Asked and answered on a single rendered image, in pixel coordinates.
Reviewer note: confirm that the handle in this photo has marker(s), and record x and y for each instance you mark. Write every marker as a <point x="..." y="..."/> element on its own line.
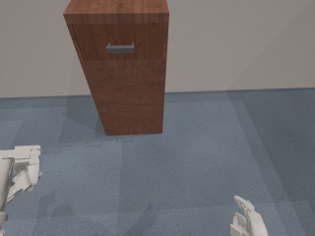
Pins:
<point x="113" y="49"/>

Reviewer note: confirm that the right robot hand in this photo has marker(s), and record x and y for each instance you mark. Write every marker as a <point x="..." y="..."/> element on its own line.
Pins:
<point x="251" y="225"/>

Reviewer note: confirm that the cabinet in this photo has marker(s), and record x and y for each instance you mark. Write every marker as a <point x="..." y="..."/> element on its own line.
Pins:
<point x="128" y="94"/>

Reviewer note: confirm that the left robot hand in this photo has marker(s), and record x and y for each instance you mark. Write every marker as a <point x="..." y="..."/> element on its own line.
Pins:
<point x="24" y="161"/>

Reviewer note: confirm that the drawer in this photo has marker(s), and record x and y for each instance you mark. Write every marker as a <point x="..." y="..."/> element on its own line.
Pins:
<point x="93" y="39"/>

